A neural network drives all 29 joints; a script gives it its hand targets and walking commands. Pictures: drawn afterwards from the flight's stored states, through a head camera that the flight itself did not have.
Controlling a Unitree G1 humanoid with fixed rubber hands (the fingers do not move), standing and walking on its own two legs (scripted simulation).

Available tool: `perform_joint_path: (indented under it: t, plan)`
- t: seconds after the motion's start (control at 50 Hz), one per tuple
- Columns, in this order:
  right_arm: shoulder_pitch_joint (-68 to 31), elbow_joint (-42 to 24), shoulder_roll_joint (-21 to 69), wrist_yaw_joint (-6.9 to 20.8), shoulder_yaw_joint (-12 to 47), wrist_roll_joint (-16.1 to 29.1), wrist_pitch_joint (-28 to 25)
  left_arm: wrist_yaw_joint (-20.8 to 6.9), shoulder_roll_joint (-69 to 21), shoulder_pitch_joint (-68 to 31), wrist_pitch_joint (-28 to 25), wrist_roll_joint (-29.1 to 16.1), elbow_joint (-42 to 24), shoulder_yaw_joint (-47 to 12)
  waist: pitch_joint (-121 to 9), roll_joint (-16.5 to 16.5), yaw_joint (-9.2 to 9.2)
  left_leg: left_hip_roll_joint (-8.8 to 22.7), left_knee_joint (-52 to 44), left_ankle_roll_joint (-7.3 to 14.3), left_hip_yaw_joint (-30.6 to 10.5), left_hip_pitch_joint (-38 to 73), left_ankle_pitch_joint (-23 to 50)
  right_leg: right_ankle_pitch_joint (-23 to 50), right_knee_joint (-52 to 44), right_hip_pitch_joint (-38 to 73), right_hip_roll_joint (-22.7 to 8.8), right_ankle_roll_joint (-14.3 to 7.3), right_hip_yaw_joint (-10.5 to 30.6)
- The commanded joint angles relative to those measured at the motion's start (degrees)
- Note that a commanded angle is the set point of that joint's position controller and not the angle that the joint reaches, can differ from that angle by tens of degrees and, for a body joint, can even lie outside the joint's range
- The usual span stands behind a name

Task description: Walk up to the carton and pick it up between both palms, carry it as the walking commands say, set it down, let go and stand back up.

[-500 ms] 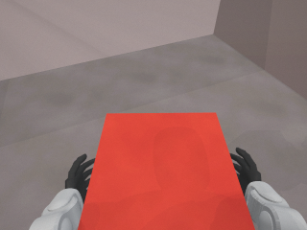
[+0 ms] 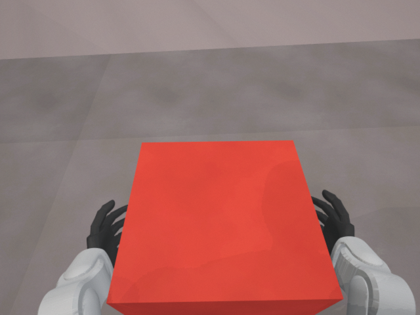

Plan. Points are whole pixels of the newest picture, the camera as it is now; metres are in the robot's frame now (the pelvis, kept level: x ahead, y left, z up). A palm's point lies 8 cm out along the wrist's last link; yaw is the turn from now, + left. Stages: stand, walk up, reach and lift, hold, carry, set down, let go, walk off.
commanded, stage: carry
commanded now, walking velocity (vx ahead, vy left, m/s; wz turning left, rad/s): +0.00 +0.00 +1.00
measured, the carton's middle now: (218, 239) +0.27 -0.02 -0.02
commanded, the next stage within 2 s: none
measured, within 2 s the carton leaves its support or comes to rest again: neither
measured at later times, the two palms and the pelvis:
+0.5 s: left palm out of the picture +0.09 +0.29 +0.10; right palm (219, 200) +0.29 -0.02 +0.10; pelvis +0.00 +0.03 +0.02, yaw +33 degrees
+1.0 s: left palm out of the picture -0.05 +0.31 +0.11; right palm (156, 232) +0.24 +0.08 +0.10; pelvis -0.04 +0.03 +0.03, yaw +50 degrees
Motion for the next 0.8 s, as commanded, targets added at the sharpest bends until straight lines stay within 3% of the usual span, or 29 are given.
perform_joint_path:
  t: [0.0,0.02,0.06,0.08,0.1,0.12,0.14,0.16,0.18,0.22,0.26,0.28,0.34,0.38,0.4,0.42,0.46,0.48,0.5,0.52,0.54,0.56,0.58,0.6,0.62,0.66,0.7,0.76,0.78]
  plan:
    - [-18.9,-10.9,44.0,6.3,53.1,13.5,-1.1,-4.7,-45.4,-18.8,-1.5,-9.7,-11.7,-50.0,-28.5,4.3,2.48,16.1,-19.9,-0.3,-25.3,13.7,-2.3,5.9,-12.3,13.1,3.5,-1.7,-1.8]
    - [-19.3,-10.9,43.7,6.2,53.3,13.1,-1.0,-4.8,-45.2,-19.4,-1.4,-10.3,-12.2,-50.0,-26.6,4.7,2.88,14.8,-20.7,-1.9,-22.7,9.6,-4.4,7.3,-16.6,16.4,4.0,-2.1,-2.8]
    - [-18.6,-12.0,41.4,5.2,51.9,11.3,-1.0,-4.9,-43.1,-19.7,-1.1,-11.0,-13.0,-50.5,-24.3,7.5,3.66,9.6,-26.1,-8.8,-17.7,3.1,-15.3,8.4,-30.3,26.7,5.5,-2.9,-7.3]
    - [-18.2,-11.2,41.6,4.9,51.7,11.1,-0.5,-5.0,-43.1,-20.9,-0.8,-11.4,-13.2,-50.9,-21.6,6.2,4.45,7.1,-24.9,-12.4,-14.3,-4.1,-21.3,8.4,-39.1,34.0,2.8,-4.3,-5.2]
    - [-16.8,-10.8,39.9,4.8,52.0,10.6,0.1,-4.9,-40.6,-20.3,-0.7,-11.0,-13.4,-49.5,-20.9,-11.1,4.68,0.9,-6.4,-13.5,-4.6,-8.2,-22.2,-1.8,-47.5,32.8,-11.6,-9.2,11.9]
    - [-21.7,-14.4,38.0,4.4,53.3,11.2,0.4,-4.8,-40.7,-18.1,-0.7,-9.8,-10.9,-47.9,-19.4,-27.8,4.55,5.0,25.7,-13.3,-1.4,-5.4,-23.1,8.3,-50.1,18.9,-31.3,-17.2,24.4]
    - [-24.5,-17.0,39.3,3.9,53.9,12.5,0.1,-4.6,-41.3,-19.1,-0.2,-11.0,-13.6,-48.8,-14.8,-16.6,2.85,10.9,36.2,-11.8,-4.4,-8.1,-21.8,19.6,-47.9,15.0,-31.6,-15.7,16.2]
    - [-21.0,-16.2,39.8,3.2,51.6,11.9,0.2,-4.6,-42.0,-22.4,0.9,-14.1,-17.6,-51.2,-16.2,-3.6,2.11,10.0,38.0,-10.4,-2.9,-7.4,-16.9,17.1,-45.3,17.4,-27.3,-11.3,6.1]
    - [-18.1,-12.6,36.5,3.1,49.8,10.1,1.1,-4.8,-38.6,-21.2,2.0,-12.5,-13.8,-50.4,-16.4,-0.8,1.73,11.0,40.6,-10.2,-3.6,-6.1,-14.8,23.1,-40.7,18.2,-24.4,-9.4,1.2]
    - [-15.8,-6.8,32.4,2.7,47.7,7.9,3.1,-4.0,-31.8,-17.7,3.7,-9.6,-8.9,-46.0,-13.3,-7.3,1.43,10.6,35.4,-10.4,1.7,-6.1,-14.7,39.7,-36.2,20.2,-19.1,-5.1,-5.6]
    - [-17.6,-5.3,33.6,1.9,48.7,8.1,4.2,-3.7,-29.9,-20.5,4.5,-9.6,-10.8,-44.9,-9.7,-15.3,1.80,9.3,27.5,-11.0,6.7,-6.1,-15.9,43.4,-36.7,22.5,-17.4,-3.9,-10.0]
    - [-17.8,-4.6,33.3,1.6,48.7,7.9,5.0,-3.5,-29.7,-19.3,5.3,-8.9,-8.1,-43.8,-8.8,-16.1,1.82,8.9,23.0,-11.2,9.0,-4.1,-18.0,46.4,-36.0,22.2,-17.5,-3.2,-12.0]
    - [-23.4,-7.0,35.7,2.0,50.7,9.8,5.8,-3.3,-31.0,-22.1,5.6,-8.5,-9.9,-42.7,-8.3,-20.5,1.93,8.5,16.0,-11.5,10.8,0.7,-17.6,45.6,-35.0,21.9,-18.1,-2.2,-16.7]
    - [-23.3,-7.3,36.9,1.8,50.5,10.4,6.0,-3.0,-32.3,-20.8,5.6,-8.3,-9.7,-42.1,-10.6,-22.9,2.42,8.3,12.0,-10.9,11.3,1.2,-16.7,49.9,-32.3,25.4,-19.2,-1.7,-17.1]
    - [-25.8,-9.7,38.0,2.0,51.0,11.5,5.7,-2.9,-34.9,-21.7,5.4,-8.5,-10.0,-43.2,-11.8,-21.1,2.62,8.8,8.7,-10.8,11.1,1.7,-17.2,48.4,-29.7,26.6,-21.1,-2.0,-17.4]
    - [-24.8,-8.6,38.9,2.3,50.9,12.0,5.9,-2.8,-35.8,-21.6,5.5,-8.8,-10.4,-43.7,-11.6,-22.7,2.48,9.7,6.2,-10.5,9.6,2.3,-17.9,48.5,-28.4,26.7,-21.7,-1.7,-17.3]
    - [-22.8,-7.7,38.8,2.9,50.1,12.4,5.5,-2.1,-38.3,-23.0,5.5,-8.0,-11.5,-45.3,-15.5,-10.7,1.21,7.9,-5.5,-7.5,8.5,13.1,-14.6,38.2,-13.6,20.3,-20.2,0.0,-19.5]
    - [-19.5,-6.2,39.2,3.2,49.0,11.9,4.9,-2.1,-37.5,-24.5,5.1,-8.5,-13.0,-46.1,-16.6,0.7,-0.40,13.5,-10.4,-4.5,-1.7,21.3,9.2,19.4,-1.6,9.5,-16.7,3.3,-19.1]
    - [-18.1,-6.0,39.2,3.4,48.9,11.6,4.4,-2.1,-38.4,-24.1,4.9,-8.8,-14.6,-46.9,-17.4,16.7,0.14,24.6,-5.9,0.6,-20.6,31.6,48.6,-10.0,12.1,-8.0,-8.6,6.2,-15.9]
    - [-17.4,-7.0,40.1,3.4,48.1,11.6,3.6,-2.5,-40.9,-25.1,4.3,-10.5,-15.1,-49.2,-19.6,16.9,1.10,28.2,-4.3,4.7,-26.6,29.4,66.3,-13.0,18.5,-8.7,-6.6,7.5,-6.8]
    - [-21.2,-11.6,41.7,3.6,49.9,13.3,2.3,-2.8,-43.2,-23.3,3.4,-10.9,-14.7,-50.0,-22.7,12.7,1.78,26.6,-3.3,5.5,-23.6,30.8,60.1,-9.6,17.1,-7.6,-5.8,7.0,-2.9]
    - [-22.5,-15.2,42.6,3.7,50.3,13.4,1.2,-3.1,-46.3,-24.2,2.8,-12.3,-15.9,-51.9,-24.2,12.5,1.53,24.7,-2.6,5.5,-21.1,32.9,54.0,-6.6,12.7,-9.3,-5.5,6.8,-2.8]
    - [-19.4,-11.3,43.3,3.8,49.2,12.7,1.0,-3.3,-46.6,-24.6,2.5,-12.8,-14.7,-52.4,-24.9,13.9,1.16,23.4,-3.5,6.2,-19.9,31.8,44.7,-2.5,9.7,-9.5,-4.8,5.9,-2.6]
    - [-20.9,-13.9,44.5,4.2,49.6,13.0,-0.2,-3.8,-48.2,-26.4,1.7,-13.2,-16.1,-53.9,-27.1,14.9,1.26,21.7,-2.3,5.7,-17.4,32.1,41.9,0.4,6.5,-7.7,-4.6,5.8,-2.1]
    - [-19.8,-14.7,43.8,4.7,50.4,13.2,-1.1,-3.8,-47.4,-23.0,0.7,-12.2,-15.1,-53.0,-30.5,12.3,1.23,22.1,-1.1,4.8,-16.2,33.9,42.6,2.1,4.2,-6.2,-3.8,5.8,-3.1]
    - [-14.9,-11.2,43.3,4.9,51.3,11.9,-1.4,-4.0,-45.4,-20.3,-0.1,-11.3,-13.9,-52.6,-32.4,7.9,1.39,22.7,-1.0,5.0,-18.1,31.8,46.0,3.5,0.1,-1.6,-2.5,4.8,-2.8]
    - [-15.0,-12.9,43.2,4.9,53.0,12.1,-2.2,-4.3,-44.9,-19.7,-0.9,-12.2,-15.4,-52.9,-31.9,5.8,1.18,22.4,-0.9,5.1,-18.1,29.8,46.6,4.7,-7.2,1.5,-1.3,3.6,-3.4]
    - [-15.3,-14.2,41.0,4.0,53.8,11.2,-2.4,-5.2,-43.3,-17.1,-1.0,-12.1,-13.9,-51.2,-29.1,4.1,2.37,19.1,-0.4,2.3,-13.9,19.6,34.2,15.6,-26.7,14.4,0.1,2.1,-7.3]
    - [-14.9,-14.4,40.0,3.7,53.6,10.9,-2.4,-5.3,-42.6,-16.7,-0.9,-12.2,-14.4,-51.3,-29.0,3.9,2.99,16.4,2.9,0.1,-11.5,17.1,29.2,22.1,-34.3,19.9,-2.5,1.0,-5.6]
